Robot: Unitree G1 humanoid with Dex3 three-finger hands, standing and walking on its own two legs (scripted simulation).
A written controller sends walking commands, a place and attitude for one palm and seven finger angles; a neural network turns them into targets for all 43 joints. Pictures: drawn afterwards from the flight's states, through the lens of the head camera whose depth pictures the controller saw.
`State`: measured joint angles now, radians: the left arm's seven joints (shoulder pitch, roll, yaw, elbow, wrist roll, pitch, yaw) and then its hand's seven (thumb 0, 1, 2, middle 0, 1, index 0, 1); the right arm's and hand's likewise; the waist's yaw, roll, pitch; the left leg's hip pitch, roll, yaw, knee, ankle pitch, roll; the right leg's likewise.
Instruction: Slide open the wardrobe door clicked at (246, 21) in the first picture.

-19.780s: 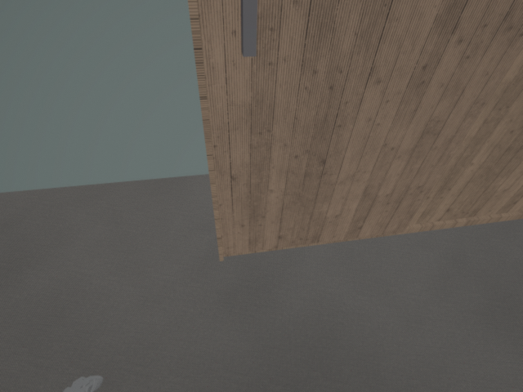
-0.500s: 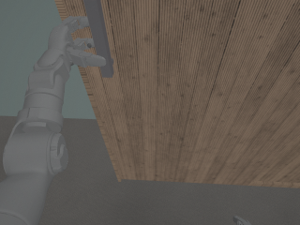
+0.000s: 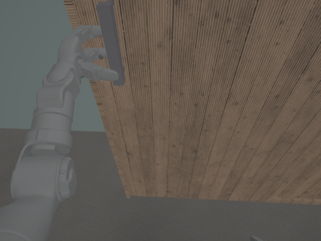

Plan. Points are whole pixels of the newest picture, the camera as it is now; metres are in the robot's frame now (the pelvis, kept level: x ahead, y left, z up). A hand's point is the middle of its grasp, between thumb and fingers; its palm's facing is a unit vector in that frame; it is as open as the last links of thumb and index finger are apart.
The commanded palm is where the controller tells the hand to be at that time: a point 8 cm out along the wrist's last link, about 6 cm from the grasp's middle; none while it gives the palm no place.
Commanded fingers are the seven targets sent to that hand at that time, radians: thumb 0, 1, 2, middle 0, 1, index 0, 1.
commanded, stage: slide the fingers in behind the handle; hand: left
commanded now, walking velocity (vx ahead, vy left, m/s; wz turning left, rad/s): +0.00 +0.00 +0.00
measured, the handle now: (115, 44) +0.51 +0.12 +0.27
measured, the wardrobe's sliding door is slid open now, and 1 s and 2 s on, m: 0.00 0.00 0.00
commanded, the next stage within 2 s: grip the handle and tug to test in 1.38 s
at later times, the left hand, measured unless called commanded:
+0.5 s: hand (114, 55) +0.45 +0.12 +0.26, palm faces -0.02 -1.00 +0.01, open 14.0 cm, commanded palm +0.43 +0.18 +0.26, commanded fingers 0.00 -0.50 0.30 -0.30 -1.20 -0.30 -1.20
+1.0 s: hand (117, 57) +0.44 +0.11 +0.26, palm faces -0.01 -1.00 +0.01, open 14.2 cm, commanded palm +0.43 +0.16 +0.26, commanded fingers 0.00 -0.50 0.30 -0.30 -1.20 -0.30 -1.20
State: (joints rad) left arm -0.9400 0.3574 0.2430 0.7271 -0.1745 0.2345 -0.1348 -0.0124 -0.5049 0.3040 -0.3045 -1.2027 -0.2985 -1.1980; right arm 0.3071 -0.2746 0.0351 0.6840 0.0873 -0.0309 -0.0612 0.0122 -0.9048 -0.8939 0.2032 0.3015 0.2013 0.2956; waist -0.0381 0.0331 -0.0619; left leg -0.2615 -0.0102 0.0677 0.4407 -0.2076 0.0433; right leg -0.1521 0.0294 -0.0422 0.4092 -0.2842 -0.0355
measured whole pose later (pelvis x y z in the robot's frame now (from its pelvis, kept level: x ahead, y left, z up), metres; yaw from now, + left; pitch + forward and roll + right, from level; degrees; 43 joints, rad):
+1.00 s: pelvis +0.00 -0.01 +0.00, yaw +1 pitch +1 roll +0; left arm -0.98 0.27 0.18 0.71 -0.18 0.29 -0.06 -0.01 -0.51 0.30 -0.30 -1.20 -0.26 -1.19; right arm 0.24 -0.26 0.04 0.69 0.08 -0.03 -0.06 0.01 -0.91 -0.89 0.20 0.30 0.20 0.30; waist -0.02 0.03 -0.06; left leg -0.25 -0.01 0.04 0.43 -0.19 0.03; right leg -0.14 0.03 -0.06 0.40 -0.28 -0.05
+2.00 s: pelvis +0.00 -0.01 +0.00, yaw +1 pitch +1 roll +0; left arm -1.00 0.27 0.18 0.76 -0.16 0.25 -0.04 0.00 0.31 0.65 -0.39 -1.32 -0.38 -1.31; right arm 0.28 -0.26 0.04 0.70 0.07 -0.02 -0.06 0.01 -0.90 -0.89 0.20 0.30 0.20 0.30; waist -0.03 0.04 -0.05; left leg -0.25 -0.01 0.05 0.42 -0.19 0.04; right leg -0.14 0.03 -0.05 0.39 -0.28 -0.04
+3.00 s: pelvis +0.02 -0.01 +0.00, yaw -1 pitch +1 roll +1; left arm -0.77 0.27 0.23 0.40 -0.19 0.38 -0.04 -0.01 0.68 0.73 -0.34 -1.40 -0.31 -1.40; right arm 0.22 -0.26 0.04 0.63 0.08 0.05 -0.05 0.01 -0.90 -0.89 0.20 0.30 0.20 0.30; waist -0.03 0.04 -0.07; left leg -0.19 -0.01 0.08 0.39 -0.22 0.03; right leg -0.09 0.04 -0.02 0.37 -0.30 -0.05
